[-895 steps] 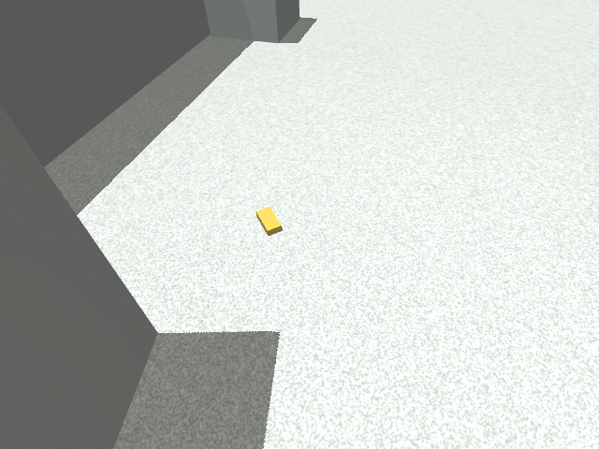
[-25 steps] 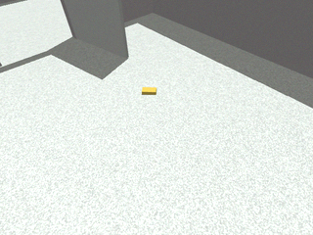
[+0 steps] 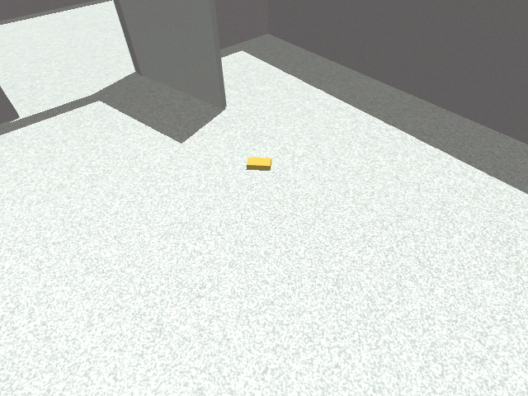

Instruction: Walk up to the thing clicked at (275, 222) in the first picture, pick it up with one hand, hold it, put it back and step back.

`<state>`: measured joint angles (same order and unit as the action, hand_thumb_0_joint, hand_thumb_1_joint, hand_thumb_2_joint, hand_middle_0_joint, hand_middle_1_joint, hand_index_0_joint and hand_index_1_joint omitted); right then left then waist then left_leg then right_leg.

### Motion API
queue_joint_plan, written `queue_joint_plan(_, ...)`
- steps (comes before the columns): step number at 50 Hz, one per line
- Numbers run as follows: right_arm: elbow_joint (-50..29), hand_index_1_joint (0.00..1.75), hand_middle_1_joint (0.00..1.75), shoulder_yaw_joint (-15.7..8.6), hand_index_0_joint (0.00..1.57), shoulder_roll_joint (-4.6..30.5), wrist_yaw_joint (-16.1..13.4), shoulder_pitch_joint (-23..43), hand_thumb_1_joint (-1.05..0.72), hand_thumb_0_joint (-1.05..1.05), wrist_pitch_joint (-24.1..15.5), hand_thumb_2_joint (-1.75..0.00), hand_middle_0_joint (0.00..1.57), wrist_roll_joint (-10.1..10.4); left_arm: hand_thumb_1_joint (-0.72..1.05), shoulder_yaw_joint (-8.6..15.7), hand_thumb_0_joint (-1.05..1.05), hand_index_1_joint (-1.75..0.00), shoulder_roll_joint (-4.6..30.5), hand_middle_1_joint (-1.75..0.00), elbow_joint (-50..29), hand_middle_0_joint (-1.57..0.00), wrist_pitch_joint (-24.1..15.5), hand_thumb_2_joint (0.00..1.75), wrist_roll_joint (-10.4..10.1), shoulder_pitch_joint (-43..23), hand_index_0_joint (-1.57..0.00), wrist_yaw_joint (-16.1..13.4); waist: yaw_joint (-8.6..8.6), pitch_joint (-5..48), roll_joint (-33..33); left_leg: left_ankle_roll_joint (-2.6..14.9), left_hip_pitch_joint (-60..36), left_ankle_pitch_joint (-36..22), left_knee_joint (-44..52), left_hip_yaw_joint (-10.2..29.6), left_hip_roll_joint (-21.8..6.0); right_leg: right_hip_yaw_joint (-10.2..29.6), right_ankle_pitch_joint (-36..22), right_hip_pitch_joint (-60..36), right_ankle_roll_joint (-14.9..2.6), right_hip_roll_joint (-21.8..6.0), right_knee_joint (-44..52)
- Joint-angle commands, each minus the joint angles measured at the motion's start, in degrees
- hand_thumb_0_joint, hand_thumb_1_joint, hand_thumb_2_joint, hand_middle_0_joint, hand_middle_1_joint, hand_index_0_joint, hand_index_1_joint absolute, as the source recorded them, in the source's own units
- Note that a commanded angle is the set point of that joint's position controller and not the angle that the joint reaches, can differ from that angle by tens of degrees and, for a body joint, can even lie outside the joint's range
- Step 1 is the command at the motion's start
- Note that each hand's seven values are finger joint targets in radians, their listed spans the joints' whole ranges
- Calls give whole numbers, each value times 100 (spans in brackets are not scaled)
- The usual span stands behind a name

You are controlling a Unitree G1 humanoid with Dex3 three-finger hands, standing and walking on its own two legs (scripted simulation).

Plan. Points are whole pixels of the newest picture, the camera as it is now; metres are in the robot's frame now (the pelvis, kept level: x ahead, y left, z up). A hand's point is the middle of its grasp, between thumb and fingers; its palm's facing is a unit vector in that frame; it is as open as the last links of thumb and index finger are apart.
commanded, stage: stand
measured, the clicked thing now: (258, 163) +1.50 +0.11 -0.76
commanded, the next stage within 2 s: none
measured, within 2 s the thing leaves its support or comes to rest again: neither
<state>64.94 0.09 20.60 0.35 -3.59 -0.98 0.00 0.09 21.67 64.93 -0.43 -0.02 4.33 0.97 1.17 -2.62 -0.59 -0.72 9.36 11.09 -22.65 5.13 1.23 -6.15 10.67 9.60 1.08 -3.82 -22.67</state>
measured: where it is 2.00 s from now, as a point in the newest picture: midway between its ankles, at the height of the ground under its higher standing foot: outside the picture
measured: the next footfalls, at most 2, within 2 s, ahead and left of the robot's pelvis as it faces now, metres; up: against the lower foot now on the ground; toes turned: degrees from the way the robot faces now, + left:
none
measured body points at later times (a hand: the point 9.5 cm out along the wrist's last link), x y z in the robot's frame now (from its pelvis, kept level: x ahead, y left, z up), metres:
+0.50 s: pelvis +0.01 -0.01 +0.00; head +0.03 -0.01 +0.45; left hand +0.09 +0.29 -0.13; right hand +0.07 -0.31 -0.13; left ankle +0.02 +0.13 -0.74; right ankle +0.02 -0.13 -0.74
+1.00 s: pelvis +0.02 -0.02 +0.00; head +0.03 -0.02 +0.45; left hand +0.12 +0.28 -0.13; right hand +0.10 -0.32 -0.13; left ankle +0.02 +0.13 -0.74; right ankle +0.02 -0.13 -0.74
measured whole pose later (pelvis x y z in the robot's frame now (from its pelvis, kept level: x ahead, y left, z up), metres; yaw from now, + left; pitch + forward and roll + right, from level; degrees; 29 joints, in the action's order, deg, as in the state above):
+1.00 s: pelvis +0.02 -0.02 +0.00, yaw -2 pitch -1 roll +0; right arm 65.4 0.1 20.1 0.1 -4.0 -0.5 -0.2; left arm 0.3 19.8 65.4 -0.5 0.2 4.4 0.5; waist 0.5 -2.3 0.2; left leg -2.3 5.5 10.6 -17.2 3.4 -1.4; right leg -4.6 10.1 7.4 -0.4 -1.2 -18.7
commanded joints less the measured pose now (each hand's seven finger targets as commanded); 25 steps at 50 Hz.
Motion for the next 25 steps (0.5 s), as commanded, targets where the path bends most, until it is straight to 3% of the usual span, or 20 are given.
queue_joint_plan(1, -275, 30, 30, -257, 20, 1215, -58, 293, -90, 0, -68, -90, 20, -26, 90, 230, 0, -30, 1200, -30, -292, -20, -167, 90, 1, -362, -20, -107, -64, 389, 89, 156, 174, -800, 507, 385, -679, 730, -68, -445, -197, -552, 647)
queue_joint_plan(3, -287, 30, 30, -263, 20, 1184, -63, 347, -90, 0, -74, -90, 20, -22, 90, 241, 0, -30, 1206, -30, -248, -20, -166, 90, 7, -302, -20, -113, -49, 568, 153, 141, 8, -993, 537, 353, -706, 718, -328, -522, -216, -537, 589)
queue_joint_plan(5, -269, 30, 30, -266, 20, 1177, -68, 364, -90, 0, -64, -90, 20, -24, 90, 252, 0, -30, 1226, -30, -213, -20, -140, 90, 14, -288, -20, -105, -52, 523, 240, 134, 53, -606, 679, 340, -701, 702, -84, -476, -212, -490, 606)
queue_joint_plan(7, -265, 30, 30, -257, 20, 1169, -60, 368, -90, 0, -61, -90, 20, -14, 90, 221, 0, -30, 1159, -30, -200, -20, -157, 90, 21, -239, -20, -100, -52, 475, 180, 149, 15, -692, 685, 327, -719, 717, -192, -447, -197, -499, 639)
queue_joint_plan(14, -218, 30, 30, -269, 20, 1119, -46, 258, -90, 0, -7, -90, 20, -49, 90, 241, 0, -30, 1209, -30, -211, -20, -129, 90, 35, -229, -20, -122, -65, 314, 34, 138, 128, -161, 695, 221, -629, 863, 610, -209, -196, -507, 841)
queue_joint_plan(16, -214, 30, 30, -271, 20, 1109, -43, 228, -90, 0, -15, -90, 20, -48, 90, 236, 0, -30, 1180, -30, -219, -20, -137, 90, 39, -154, -20, -121, -51, 407, 81, 163, 63, -343, 661, 238, -669, 857, 369, -290, -198, -513, 809)
queue_joint_plan(18, -222, 30, 30, -262, 20, 1075, -40, 228, -90, 0, -13, -90, 20, -57, 90, 238, 0, -30, 1192, -30, -232, -20, -134, 90, 45, -152, -20, -125, -37, 339, 13, 140, 167, -230, 682, 226, -644, 855, 530, -263, -196, -497, 827)
queue_joint_plan(25, -182, 30, 30, -228, 20, 1083, -79, 129, -90, 0, -67, -90, 20, -46, 90, 250, 0, -30, 1097, -30, -230, -20, -132, 90, 7, -103, -20, -119, -18, 659, 189, 112, -47, -1073, 693, 203, -754, 743, -564, -649, -208, -467, 546)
